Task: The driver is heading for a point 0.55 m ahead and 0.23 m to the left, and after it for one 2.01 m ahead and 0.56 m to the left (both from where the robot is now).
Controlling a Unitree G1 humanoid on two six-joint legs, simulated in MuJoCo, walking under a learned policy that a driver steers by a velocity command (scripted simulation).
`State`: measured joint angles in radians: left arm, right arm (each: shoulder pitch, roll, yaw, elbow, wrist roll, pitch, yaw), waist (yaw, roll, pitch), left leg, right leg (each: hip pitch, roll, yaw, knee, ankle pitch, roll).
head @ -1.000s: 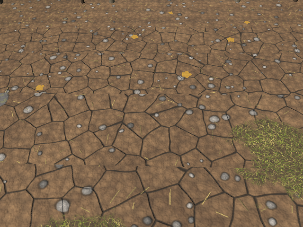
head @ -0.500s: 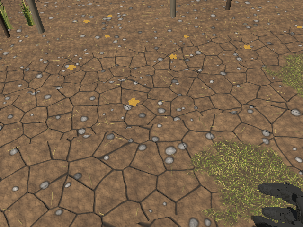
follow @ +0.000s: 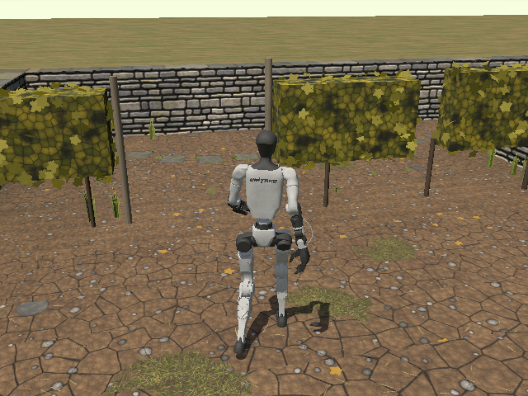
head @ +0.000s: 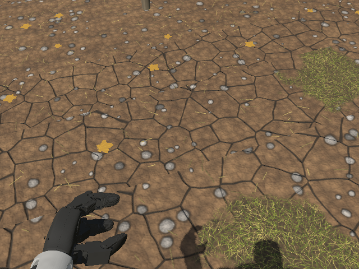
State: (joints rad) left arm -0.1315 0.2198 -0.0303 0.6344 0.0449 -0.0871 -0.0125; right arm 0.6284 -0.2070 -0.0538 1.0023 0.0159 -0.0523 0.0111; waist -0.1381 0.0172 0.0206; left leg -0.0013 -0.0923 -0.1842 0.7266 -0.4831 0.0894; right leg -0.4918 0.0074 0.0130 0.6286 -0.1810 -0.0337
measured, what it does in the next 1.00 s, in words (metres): goes down, turning left: left foot 0.18 m lower, then right foot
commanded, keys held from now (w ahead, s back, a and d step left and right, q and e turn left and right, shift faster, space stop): w+q+shift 0.74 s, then w+e+shift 0.26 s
